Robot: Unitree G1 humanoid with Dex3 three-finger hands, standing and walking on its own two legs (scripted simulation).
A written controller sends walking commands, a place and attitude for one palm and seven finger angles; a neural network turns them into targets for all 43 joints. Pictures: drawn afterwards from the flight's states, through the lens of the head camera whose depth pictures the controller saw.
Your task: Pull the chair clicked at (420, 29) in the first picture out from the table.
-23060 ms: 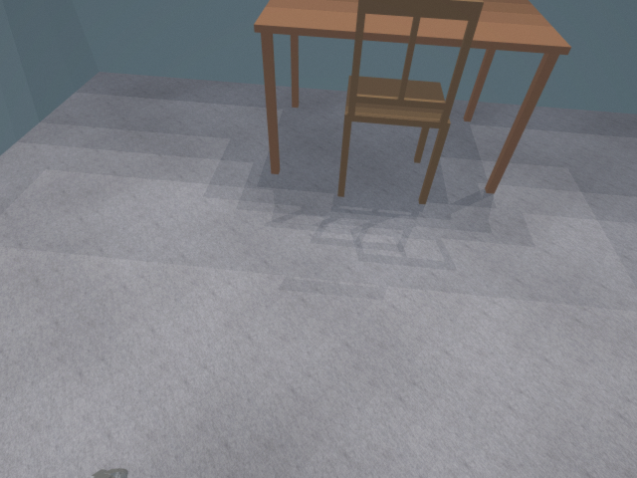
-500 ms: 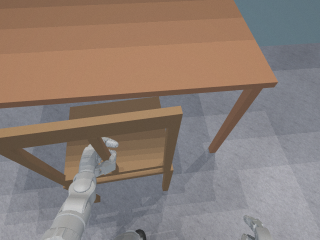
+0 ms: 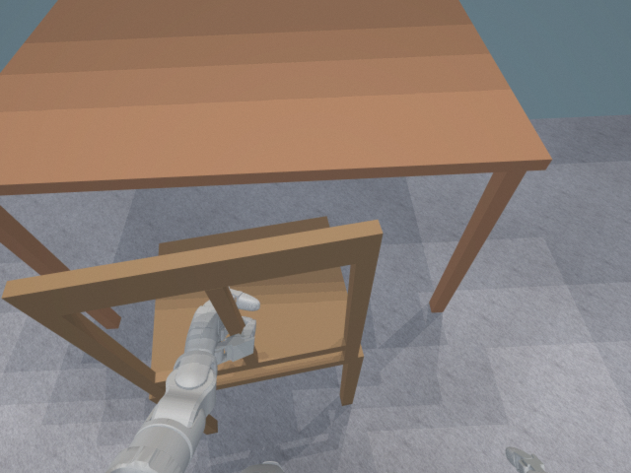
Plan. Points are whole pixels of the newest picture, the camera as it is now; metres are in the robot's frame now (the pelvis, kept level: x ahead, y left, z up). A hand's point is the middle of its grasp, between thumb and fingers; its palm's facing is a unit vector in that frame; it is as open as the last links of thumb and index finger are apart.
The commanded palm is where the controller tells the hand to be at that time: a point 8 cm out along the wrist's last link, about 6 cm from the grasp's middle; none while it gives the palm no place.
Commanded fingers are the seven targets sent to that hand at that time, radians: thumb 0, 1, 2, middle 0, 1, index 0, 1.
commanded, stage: step backward, pulling the chair out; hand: left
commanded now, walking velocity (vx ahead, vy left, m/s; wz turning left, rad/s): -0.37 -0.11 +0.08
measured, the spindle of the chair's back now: (236, 328) +0.33 +0.13 -0.09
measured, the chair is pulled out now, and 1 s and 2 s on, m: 0.18 0.29 0.47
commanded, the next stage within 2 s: none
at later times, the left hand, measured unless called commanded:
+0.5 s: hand (244, 375) +0.25 +0.11 -0.07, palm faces -0.04 -0.98 -0.17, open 5.4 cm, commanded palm +0.23 +0.17 -0.06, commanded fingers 0.00 0.90 0.90 -0.50 -1.45 -0.50 -1.45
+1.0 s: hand (239, 426) +0.19 +0.11 -0.07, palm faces -0.03 -0.99 -0.15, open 5.3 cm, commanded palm +0.16 +0.16 -0.06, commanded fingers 0.00 0.90 0.90 -0.50 -1.45 -0.50 -1.45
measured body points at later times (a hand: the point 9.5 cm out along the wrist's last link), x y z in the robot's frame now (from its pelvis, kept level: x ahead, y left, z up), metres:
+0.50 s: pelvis -0.06 +0.00 +0.00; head +0.01 -0.01 +0.44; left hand +0.25 +0.16 -0.05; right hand +0.03 -0.28 -0.13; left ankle -0.05 +0.12 -0.73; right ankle -0.01 -0.13 -0.73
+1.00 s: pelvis -0.13 -0.01 +0.00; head -0.05 -0.01 +0.44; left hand +0.19 +0.16 -0.05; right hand -0.01 -0.27 -0.12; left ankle -0.13 +0.12 -0.73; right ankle -0.07 -0.14 -0.73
